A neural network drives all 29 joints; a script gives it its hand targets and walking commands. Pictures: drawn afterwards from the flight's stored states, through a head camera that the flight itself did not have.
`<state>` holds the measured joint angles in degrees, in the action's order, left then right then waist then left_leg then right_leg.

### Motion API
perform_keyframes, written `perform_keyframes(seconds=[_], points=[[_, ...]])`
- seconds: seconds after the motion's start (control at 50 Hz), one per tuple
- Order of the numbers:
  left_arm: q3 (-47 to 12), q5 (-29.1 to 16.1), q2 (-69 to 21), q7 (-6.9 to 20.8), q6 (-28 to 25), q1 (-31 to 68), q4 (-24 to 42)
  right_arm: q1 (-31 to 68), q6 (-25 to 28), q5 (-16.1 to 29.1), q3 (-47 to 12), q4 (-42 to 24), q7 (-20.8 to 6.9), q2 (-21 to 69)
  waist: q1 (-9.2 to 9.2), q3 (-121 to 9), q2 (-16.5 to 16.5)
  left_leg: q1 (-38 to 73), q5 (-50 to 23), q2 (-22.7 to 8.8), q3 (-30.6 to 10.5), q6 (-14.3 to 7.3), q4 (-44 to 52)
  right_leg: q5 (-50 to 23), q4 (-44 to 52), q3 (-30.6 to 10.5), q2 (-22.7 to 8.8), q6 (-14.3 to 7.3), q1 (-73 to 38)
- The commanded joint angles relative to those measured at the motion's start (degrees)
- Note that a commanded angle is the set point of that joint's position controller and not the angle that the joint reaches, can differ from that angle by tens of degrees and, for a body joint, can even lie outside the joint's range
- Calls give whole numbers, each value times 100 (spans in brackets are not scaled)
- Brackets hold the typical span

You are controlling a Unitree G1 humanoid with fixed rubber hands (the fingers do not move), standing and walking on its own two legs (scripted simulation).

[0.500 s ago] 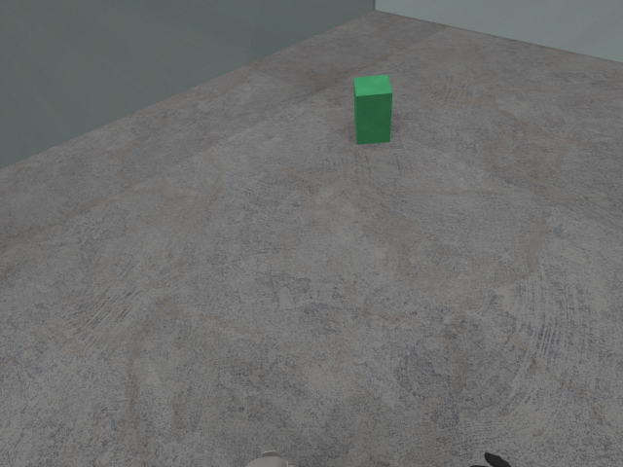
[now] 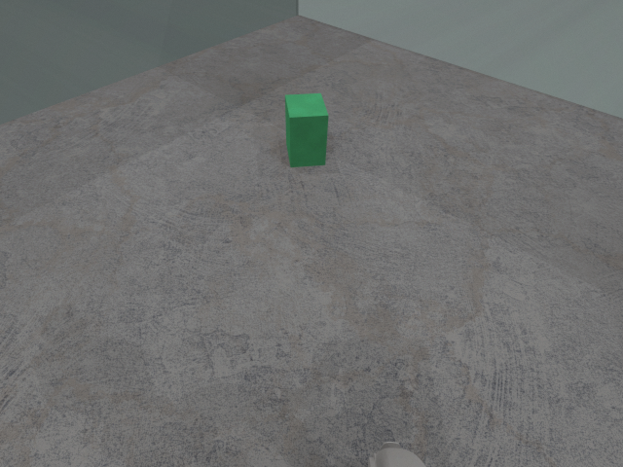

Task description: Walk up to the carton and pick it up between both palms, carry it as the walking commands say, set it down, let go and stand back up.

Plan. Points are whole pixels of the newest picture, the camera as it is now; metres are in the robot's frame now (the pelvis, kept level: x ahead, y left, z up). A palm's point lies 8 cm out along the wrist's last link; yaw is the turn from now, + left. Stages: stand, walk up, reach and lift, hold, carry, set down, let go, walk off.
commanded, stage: walk up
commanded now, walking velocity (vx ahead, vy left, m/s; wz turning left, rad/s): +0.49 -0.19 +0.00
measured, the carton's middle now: (305, 130) +1.83 -0.13 -0.63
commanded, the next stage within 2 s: none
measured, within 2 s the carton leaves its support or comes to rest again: neither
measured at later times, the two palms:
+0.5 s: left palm out of the picture +0.15 +0.15 -0.11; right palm (473, 333) +0.36 -0.30 -0.14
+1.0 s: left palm (189, 259) +0.58 +0.23 -0.15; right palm (436, 292) +0.44 -0.25 -0.11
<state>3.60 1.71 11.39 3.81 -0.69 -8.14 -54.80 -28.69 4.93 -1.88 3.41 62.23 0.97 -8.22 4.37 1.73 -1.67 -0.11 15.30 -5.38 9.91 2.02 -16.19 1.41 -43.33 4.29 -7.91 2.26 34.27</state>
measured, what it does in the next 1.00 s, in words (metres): walks ahead: right foot, then left foot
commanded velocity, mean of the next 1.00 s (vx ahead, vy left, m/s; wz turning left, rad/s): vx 0.50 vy -0.05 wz -0.01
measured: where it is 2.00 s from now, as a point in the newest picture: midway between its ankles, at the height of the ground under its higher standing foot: (308, 271)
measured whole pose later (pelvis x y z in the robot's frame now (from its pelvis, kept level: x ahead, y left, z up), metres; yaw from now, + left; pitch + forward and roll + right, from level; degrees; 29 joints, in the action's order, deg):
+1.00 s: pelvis +0.51 -0.01 +0.00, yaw +1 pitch +0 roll -2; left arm 4.9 1.9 12.7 2.6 -0.7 -11.2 -57.8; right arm -25.8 4.7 -1.7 3.9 61.7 0.7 -9.4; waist 2.7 2.2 -2.4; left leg -4.9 13.9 -4.6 8.8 -0.1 -19.3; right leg 7.3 -58.3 2.2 -7.7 1.5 33.2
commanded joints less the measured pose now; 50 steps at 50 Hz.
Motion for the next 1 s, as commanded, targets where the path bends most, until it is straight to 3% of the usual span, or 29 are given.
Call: perform_keyframes(seconds=[0.0, 0.04, 0.08, 0.1, 0.12, 0.14, 0.16, 0.18, 0.2, 0.22, 0.24, 0.28, 0.34, 0.42, 0.5, 0.56, 0.62, 0.64, 0.66, 0.68, 0.7, 0.72, 0.74, 0.76, 0.78, 0.8, 0.82, 0.88, 0.98], points=[[-67, -33, 39, 80, -74, 428, 416, -95, 55, 12, 191, -228, 59, -1100, -115, 780, 1137, -662, -935, -1347, -504, -597, 835, -128, 888, 167, -6, 26, -292], [-34, -21, 129, 63, -99, 560, 467, -121, 23, 11, 242, -215, 61, -1182, -90, 781, 1157, -522, -876, -1448, -526, -628, 754, 166, 1097, 229, 35, -59, -471], [27, 24, 292, 12, -164, 239, 360, 29, -10, 1, 277, -235, 39, -1243, -246, 527, 1142, -411, -1389, -1407, -357, -566, 247, 726, 1294, 318, 154, -203, -1084], [91, 30, 337, -74, -263, -358, 130, 72, -36, -17, 222, -202, -5, -1095, -519, 137, 886, -443, -1720, -1133, -131, -490, -675, 905, 1639, 474, 351, -276, -1929], [198, 60, 580, -192, -384, -1465, -278, -15, -64, 7, 164, -138, -56, -922, -1003, -614, 458, -1038, -1468, -639, 77, -366, -2144, 1009, 1646, 407, 318, -389, -3513], [387, 89, 1441, -289, -461, -2447, -468, -225, -46, 105, 77, -359, -81, -458, -1239, -1474, -1419, -2441, 736, -146, 131, -93, -4324, 2042, 2251, -1777, -1368, -692, -4880], [516, 32, 1966, -317, -441, -2690, -567, -166, 5, 195, 95, -467, -89, -374, -1144, -1842, -2099, -3386, 1756, 298, -645, -142, -5378, 2290, 3269, -3770, -2051, -1007, -5227], [408, 27, 1586, -301, -446, -2075, -514, 311, 1, 117, 181, -497, -100, -610, -1027, -1320, -1205, -3561, 1186, -13, -1068, -236, -5787, 2083, 3298, -3434, -1859, -864, -4365], [245, 65, 1103, -295, -488, -1654, -420, 472, -12, 132, 160, -460, -108, -515, -886, -825, -495, -3634, 715, -189, -1084, -315, -5990, 1578, 3038, -2755, -1730, -717, -3823], [161, 56, 750, -292, -517, -1350, -375, 569, -5, 88, 114, -440, -127, -360, -724, -586, -331, -3456, 223, -342, -1054, -296, -5773, 877, 2938, -2165, -1495, -597, -3323], [92, -6, 472, -311, -520, -1160, -365, 589, -49, 2, 117, -427, -156, -312, -600, -427, -344, -3231, -99, -428, -1084, -242, -5578, 432, 2991, -1729, -1257, -559, -2877], [31, -21, 350, -333, -553, -1196, -448, 636, -195, -56, 141, -456, -202, -335, -440, -325, -629, -2926, -270, -383, -1016, -173, -5302, -64, 3077, -1296, -1045, -530, -2519], [-20, -58, 369, -348, -612, -1425, -494, 930, -427, -35, 135, -486, -245, -389, -380, -7, -740, -3080, -628, -302, -793, -30, -4783, 166, 3341, -992, -929, -597, -2364], [-46, -47, 385, -386, -615, -1917, -532, 1811, -549, 1, 135, -733, -383, -515, -569, 478, -802, -3774, -1332, -320, -707, 102, -4140, 1138, 3779, -837, -995, -615, -2530], [-60, -27, 277, -443, -601, -2417, -609, 2583, -460, 54, 99, -959, -449, -489, -816, 705, -742, -3904, -1563, -250, -505, 203, -2992, 910, 3836, -456, -922, -631, -2958], [-56, -75, 238, -447, -550, -2285, -640, 2976, -348, 145, 39, -1201, -453, -467, -752, 684, -1289, -2923, -1307, -38, -217, 117, -2063, 1028, 3772, 154, -510, -634, -2716], [46, -46, 416, -451, -477, -2518, -759, 2969, -292, 84, 73, -1179, -362, -558, -869, 850, -970, -2600, -648, 124, 35, -9, -1702, 495, 3417, 48, -731, -767, -2909], [67, -37, 435, -461, -451, -2542, -824, 2828, -253, 56, 88, -1153, -319, -521, -810, 813, -859, -2389, -385, 184, 75, -87, -1609, 108, 3120, 10, -774, -789, -2978], [87, -30, 478, -468, -417, -2468, -871, 2282, -198, 24, 132, -1023, -272, -566, -526, 552, -688, -1766, -314, 260, 58, -179, -1340, -318, 2426, 158, -689, -748, -2967], [86, -56, 424, -469, -405, -2445, -918, 1317, -126, -50, 235, -731, -202, -732, -99, -46, -278, -555, -402, 291, 31, -265, -1191, -822, 1219, 428, -376, -644, -2724], [76, -62, 290, -474, -404, -2452, -858, 178, -71, -151, 382, -511, -98, -1277, 389, -810, 579, 906, 107, -886, -1248, -436, -1033, 476, -519, 613, -124, -452, -1638], [104, -40, 6, -434, -426, -2460, -600, -649, -102, -59, 585, -338, 32, -2227, 505, -1228, 1796, 1684, -169, -2770, -4148, -698, 12, 3382, -2098, 138, 734, -228, -93], [165, -45, 89, -382, -380, -2294, -543, -206, -139, 92, 555, -278, 24, -2254, 232, -1115, 1433, 1015, -241, -2703, -4516, -922, 412, 2868, -2691, -749, 366, -221, -9], [146, -74, 0, -357, -355, -1960, -523, 419, -116, 29, 390, -329, 16, -1696, -38, -479, 1129, 304, -211, -2364, -3624, -879, 287, 2366, -2939, -735, 100, -240, 66], [78, -98, -108, -339, -355, -1755, -498, 888, -87, -11, 278, -412, -15, -1158, -181, -202, 828, -83, -322, -1953, -2801, -832, 216, 1818, -2820, -650, -51, -298, 3], [97, -64, -115, -309, -332, -1676, -507, 1165, -70, -4, 228, -472, -17, -864, -327, -128, 832, -407, -788, -1576, -2099, -651, 264, 1326, -2626, -627, -178, -316, -217], [123, -21, -67, -280, -267, -1611, -499, 1128, -56, 18, 191, -465, -10, -716, -374, -21, 1004, -690, -1209, -1394, -1689, -566, 320, 1137, -2493, -554, -184, -301, -399], [118, 24, -67, -178, -69, -1420, -488, 558, 22, 44, 123, -305, -29, -651, -438, 44, 1160, -619, -2538, -1219, -1086, -474, 216, 887, -2130, -349, -50, -173, -241], [42, 15, -55, -8, 51, -325, -53, 37, 70, -5, 114, -250, 6, -823, -267, 549, 1235, -582, -1961, -1202, -706, -540, 627, 141, -946, -184, -51, 17, 371]])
